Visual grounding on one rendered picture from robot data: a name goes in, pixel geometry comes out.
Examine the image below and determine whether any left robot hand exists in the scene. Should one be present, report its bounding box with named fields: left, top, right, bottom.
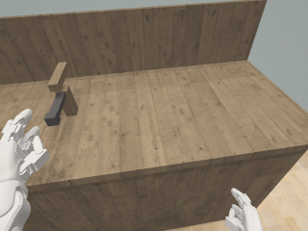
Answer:
left=0, top=109, right=50, bottom=185

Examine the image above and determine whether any right robot hand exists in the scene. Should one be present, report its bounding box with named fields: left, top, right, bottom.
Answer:
left=225, top=188, right=264, bottom=231

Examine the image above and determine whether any counter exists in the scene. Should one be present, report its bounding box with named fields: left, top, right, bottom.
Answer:
left=0, top=0, right=308, bottom=231

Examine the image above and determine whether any robot left forearm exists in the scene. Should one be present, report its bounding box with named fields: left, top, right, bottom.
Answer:
left=0, top=180, right=31, bottom=231

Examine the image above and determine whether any tap lever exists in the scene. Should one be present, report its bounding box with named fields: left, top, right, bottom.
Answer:
left=44, top=92, right=66, bottom=127

